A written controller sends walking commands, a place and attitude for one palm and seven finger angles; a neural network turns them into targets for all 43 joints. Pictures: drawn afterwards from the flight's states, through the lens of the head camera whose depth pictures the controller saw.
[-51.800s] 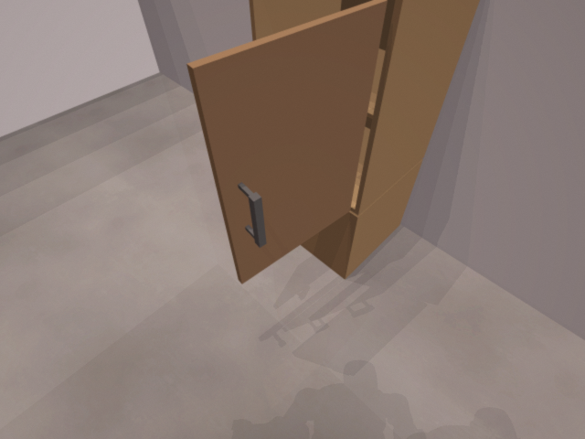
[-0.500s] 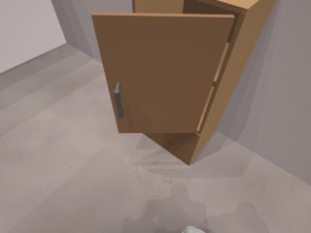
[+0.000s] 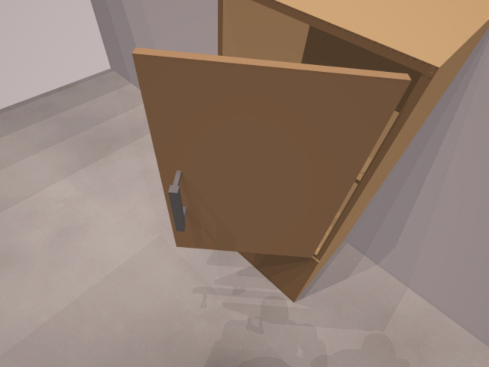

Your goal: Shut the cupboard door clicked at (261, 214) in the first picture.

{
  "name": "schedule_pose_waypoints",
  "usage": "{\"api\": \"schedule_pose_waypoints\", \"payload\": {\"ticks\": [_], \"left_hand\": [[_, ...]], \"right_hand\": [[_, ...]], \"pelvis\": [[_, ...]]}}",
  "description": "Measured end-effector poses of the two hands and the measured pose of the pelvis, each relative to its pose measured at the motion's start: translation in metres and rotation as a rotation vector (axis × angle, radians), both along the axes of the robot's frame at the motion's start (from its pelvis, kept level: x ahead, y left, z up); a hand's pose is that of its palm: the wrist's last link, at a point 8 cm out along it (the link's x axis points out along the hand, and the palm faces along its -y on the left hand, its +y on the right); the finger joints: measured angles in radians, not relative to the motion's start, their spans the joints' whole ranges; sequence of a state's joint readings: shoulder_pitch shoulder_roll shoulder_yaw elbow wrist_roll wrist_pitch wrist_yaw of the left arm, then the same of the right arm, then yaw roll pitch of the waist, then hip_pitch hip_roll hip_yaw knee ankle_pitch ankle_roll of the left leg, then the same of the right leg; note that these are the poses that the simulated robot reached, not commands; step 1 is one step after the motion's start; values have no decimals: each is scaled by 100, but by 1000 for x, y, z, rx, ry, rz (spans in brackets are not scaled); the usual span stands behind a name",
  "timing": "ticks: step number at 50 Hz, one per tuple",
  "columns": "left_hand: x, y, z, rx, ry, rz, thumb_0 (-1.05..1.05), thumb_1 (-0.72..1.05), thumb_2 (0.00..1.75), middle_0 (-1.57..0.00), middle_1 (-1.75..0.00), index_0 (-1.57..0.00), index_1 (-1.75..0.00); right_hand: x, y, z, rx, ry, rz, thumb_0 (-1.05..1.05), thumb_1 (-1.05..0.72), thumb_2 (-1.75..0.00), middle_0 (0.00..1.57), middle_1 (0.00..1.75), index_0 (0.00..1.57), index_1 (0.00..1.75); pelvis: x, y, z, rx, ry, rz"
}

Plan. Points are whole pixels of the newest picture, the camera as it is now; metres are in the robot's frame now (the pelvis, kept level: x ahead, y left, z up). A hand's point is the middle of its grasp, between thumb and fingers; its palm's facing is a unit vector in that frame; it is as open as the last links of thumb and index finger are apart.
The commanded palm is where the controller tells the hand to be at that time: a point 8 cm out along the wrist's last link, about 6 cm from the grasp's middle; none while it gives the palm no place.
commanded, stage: come to a stop and stand still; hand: left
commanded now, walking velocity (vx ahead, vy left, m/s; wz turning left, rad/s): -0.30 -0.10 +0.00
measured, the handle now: (179, 202) +0.44 +0.18 -0.07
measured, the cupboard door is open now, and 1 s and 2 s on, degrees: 40 40 40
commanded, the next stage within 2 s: look again from close up in 1.42 s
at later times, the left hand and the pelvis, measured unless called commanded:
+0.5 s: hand out of the picture +0.03 +0.14 -0.17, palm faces +0.02 -0.97 -0.23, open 7.4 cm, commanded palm none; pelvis -0.02 -0.05 +0.00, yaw +0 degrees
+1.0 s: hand out of the picture +0.01 +0.19 -0.16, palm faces +0.01 -0.96 -0.29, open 7.4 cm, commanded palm none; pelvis -0.05 -0.02 +0.00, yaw -1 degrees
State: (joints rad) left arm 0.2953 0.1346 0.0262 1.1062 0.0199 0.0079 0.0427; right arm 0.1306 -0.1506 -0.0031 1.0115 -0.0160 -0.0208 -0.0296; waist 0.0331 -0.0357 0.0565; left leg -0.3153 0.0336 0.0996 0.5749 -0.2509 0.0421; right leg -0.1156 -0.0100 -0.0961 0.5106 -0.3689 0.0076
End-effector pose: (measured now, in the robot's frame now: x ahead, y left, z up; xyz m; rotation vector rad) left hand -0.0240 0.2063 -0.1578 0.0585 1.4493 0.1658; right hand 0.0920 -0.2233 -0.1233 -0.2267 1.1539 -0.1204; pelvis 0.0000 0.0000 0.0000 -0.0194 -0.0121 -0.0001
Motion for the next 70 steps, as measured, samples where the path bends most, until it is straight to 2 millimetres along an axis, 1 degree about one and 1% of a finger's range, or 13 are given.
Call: {"api": "schedule_pose_waypoints", "payload": {"ticks": [3, 7, 14, 17, 20, 25, 30, 34, 43, 50, 56, 64, 70], "left_hand": [[9, 2, 5, 8, 4, -3, 0, 91, 90, -20, -30, -20, -30], [25, 12, 16, 58, -23, -26, 0, 91, 90, -20, -30, -20, -30], [45, 17, 27, 176, -151, -71, 0, 91, 90, -20, -30, -20, -30], [42, 8, 29, 188, -152, -84, 0, 91, 90, -20, -30, -20, -30], [40, -4, 32, 162, -151, -94, 0, 91, 90, -20, -30, -20, -30], [44, -16, 25, 104, -159, -87, 0, 90, 90, -20, -30, -20, -30], [45, -19, 17, 64, -160, -62, 0, 91, 90, -20, -30, -20, -30], [43, -9, 19, 81, -186, -107, 0, 91, 90, -20, -30, -20, -30], [34, 20, 25, 148, -212, -125, 1, 91, 90, -20, -30, -20, -30], [24, 32, 30, 161, -232, -119, 1, 90, 90, -20, -30, -20, -30], [7, 36, 30, 153, -207, -126, 0, 90, 90, -20, -30, -20, -30], [-15, 41, 29, 148, -152, -133, 1, 90, 90, -20, -30, -20, -30], [-22, 47, 31, 159, -123, -139, 1, 90, 90, -20, -30, -20, -30]], "right_hand": [[10, 5, -1, 11, 3, 5, 1, -92, -90, 20, 30, 20, 30], [4, -2, -4, 23, 21, -15, 0, -91, -90, 20, 30, 20, 30], [-34, -47, -23, 39, 76, -62, 1, -91, -90, 20, 30, 20, 30], [-52, -66, -29, 42, 113, -79, 1, -91, -90, 20, 30, 20, 30], [-69, -76, -24, 31, 147, -96, 1, -91, -90, 20, 30, 20, 30], [-95, -81, -14, -5, 182, -104, 1, -91, -90, 19, 30, 19, 30], [-113, -67, -7, -20, 231, -87, 1, -91, -90, 19, 30, 19, 30], [-107, -58, -7, 0, 175, -80, 1, -91, -90, 20, 30, 20, 30], [-68, -41, -9, 30, 6, -60, 1, -91, -90, 20, 30, 20, 30], [-54, -39, -2, 19, -48, -25, 1, -91, -90, 20, 30, 20, 30], [-61, -48, 5, -9, -42, -21, 1, -91, -90, 20, 30, 20, 30], [-90, -63, 7, -45, 34, -36, 1, -91, -90, 20, 30, 20, 30], [-110, -71, 6, -57, 89, -53, 1, -91, -90, 20, 30, 20, 30]], "pelvis": [[0, -1, 3, 9, 11, -7], [-9, -8, 6, -3, 21, -18], [-23, -39, -5, 24, 21, -18], [-26, -47, -8, 20, 8, -4], [-25, -49, -2, 25, 6, -8], [-23, -46, 1, 28, 11, -5], [-25, -41, 4, 24, -2, 1], [-27, -39, 3, 20, 0, 3], [-33, -28, -2, 13, -17, -7], [-45, -21, 0, 14, -33, -10], [-55, -18, 3, 17, -36, -10], [-64, -17, 6, 18, -33, -6], [-67, -18, 7, 20, -32, -5]]}}
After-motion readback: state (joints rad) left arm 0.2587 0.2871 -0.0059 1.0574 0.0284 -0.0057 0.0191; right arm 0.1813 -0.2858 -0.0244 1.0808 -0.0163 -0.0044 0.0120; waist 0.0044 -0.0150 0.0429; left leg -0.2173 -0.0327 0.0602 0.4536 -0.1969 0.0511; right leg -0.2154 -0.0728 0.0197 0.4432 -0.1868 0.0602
